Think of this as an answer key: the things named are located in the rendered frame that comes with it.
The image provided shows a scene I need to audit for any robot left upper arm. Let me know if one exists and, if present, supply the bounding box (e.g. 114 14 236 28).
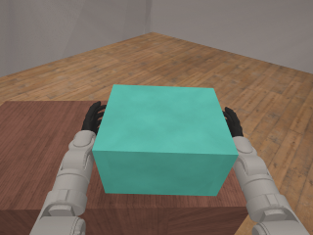
31 216 86 235

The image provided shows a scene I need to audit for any pedestal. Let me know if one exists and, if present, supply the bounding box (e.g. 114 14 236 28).
0 100 248 235

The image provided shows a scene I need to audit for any robot right upper arm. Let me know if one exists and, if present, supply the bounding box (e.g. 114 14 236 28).
251 219 308 235

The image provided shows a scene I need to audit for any robot right hand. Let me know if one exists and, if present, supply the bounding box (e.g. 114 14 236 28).
222 107 244 137

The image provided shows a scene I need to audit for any carton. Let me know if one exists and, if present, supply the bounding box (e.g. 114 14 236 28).
92 84 239 197

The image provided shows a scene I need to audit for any robot right forearm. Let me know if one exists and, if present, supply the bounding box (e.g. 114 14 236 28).
232 136 310 235

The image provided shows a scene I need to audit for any robot left hand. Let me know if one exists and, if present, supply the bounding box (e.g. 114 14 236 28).
81 101 107 135

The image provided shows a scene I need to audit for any robot left forearm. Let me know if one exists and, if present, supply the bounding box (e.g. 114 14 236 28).
29 130 97 235

